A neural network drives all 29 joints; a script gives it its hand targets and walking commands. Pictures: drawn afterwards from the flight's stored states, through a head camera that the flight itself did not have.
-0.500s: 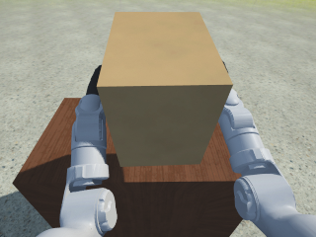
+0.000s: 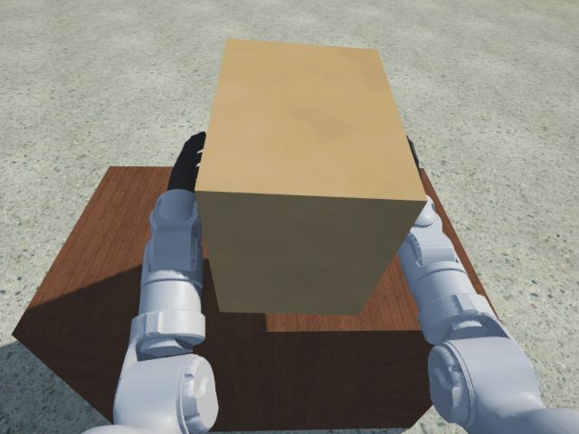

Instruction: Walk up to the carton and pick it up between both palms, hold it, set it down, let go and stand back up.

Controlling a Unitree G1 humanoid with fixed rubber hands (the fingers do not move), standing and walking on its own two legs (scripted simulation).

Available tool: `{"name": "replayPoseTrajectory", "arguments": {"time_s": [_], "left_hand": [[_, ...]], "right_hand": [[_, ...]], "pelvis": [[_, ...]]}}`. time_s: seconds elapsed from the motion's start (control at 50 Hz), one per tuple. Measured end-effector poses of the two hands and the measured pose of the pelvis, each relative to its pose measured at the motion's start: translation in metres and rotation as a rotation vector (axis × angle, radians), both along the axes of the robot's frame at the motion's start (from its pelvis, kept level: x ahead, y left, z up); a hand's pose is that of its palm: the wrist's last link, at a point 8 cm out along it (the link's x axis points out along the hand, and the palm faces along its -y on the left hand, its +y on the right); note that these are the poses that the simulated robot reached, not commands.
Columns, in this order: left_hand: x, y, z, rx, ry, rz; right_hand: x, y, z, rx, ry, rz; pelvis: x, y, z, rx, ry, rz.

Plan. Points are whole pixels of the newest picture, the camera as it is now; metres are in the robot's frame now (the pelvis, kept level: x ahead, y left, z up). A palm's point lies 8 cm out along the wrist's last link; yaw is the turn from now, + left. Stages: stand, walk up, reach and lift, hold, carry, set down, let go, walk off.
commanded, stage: set down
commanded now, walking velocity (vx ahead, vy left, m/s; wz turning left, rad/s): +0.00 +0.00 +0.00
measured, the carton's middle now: (296, 184) +0.41 +0.01 +0.15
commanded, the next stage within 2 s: none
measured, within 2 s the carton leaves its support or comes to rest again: neither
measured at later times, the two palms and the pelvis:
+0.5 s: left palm (198, 200) +0.40 +0.15 +0.13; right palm (403, 190) +0.40 -0.15 +0.15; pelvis +0.01 +0.00 +0.00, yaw +0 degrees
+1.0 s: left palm (207, 212) +0.40 +0.15 +0.10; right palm (400, 203) +0.41 -0.16 +0.11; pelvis +0.02 +0.00 +0.00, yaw +0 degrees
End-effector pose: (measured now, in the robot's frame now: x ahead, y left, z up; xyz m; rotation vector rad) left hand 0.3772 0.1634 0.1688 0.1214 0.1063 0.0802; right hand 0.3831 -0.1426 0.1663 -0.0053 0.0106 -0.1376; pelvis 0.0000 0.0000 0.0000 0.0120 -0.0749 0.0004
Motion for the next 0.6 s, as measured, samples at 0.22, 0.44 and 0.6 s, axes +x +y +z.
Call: {"name": "replayPoseTrajectory", "arguments": {"time_s": [0.22, 0.44, 0.6], "left_hand": [[-0.004, -0.004, -0.017, 0.002, 0.047, -0.009], [0.012, -0.01, -0.039, 0.003, 0.06, 0.003], [0.025, -0.011, -0.046, 0.008, 0.065, 0.014]], "right_hand": [[-0.006, -0.003, -0.011, -0.011, 0.042, -0.005], [0.011, -0.008, -0.025, -0.01, 0.05, -0.003], [0.027, -0.009, -0.028, -0.012, 0.056, 0.008]], "pelvis": [[-0.004, 0.001, 0.0, -0.001, -0.006, 0.0], [0.006, -0.002, 0.0, 0.002, 0.009, 0.001], [0.017, -0.004, 0.001, 0.004, 0.027, 0.002]]}}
